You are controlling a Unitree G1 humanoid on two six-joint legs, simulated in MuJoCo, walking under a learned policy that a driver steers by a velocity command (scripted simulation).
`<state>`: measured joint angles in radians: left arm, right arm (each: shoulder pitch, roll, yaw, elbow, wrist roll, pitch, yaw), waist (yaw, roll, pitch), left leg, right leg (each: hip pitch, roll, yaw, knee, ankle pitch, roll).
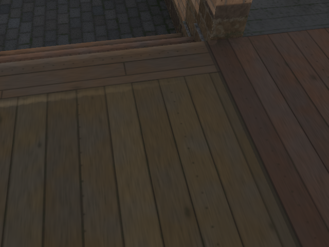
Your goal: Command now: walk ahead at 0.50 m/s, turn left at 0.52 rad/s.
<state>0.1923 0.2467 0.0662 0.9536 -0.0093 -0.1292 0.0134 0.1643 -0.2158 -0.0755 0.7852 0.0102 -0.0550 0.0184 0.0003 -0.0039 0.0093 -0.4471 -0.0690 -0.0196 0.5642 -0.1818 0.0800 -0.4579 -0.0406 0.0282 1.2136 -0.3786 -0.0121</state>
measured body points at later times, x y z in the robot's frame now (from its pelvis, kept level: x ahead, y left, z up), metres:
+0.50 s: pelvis +0.28 -0.03 +0.01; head +0.31 -0.03 +0.46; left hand +0.43 +0.24 -0.09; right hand +0.37 -0.29 -0.13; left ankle +0.14 +0.08 -0.64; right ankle +0.35 -0.11 -0.73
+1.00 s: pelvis +0.54 +0.06 +0.00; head +0.58 +0.08 +0.45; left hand +0.50 +0.33 -0.14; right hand +0.78 -0.14 -0.09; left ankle +0.60 +0.17 -0.73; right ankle +0.41 -0.10 -0.65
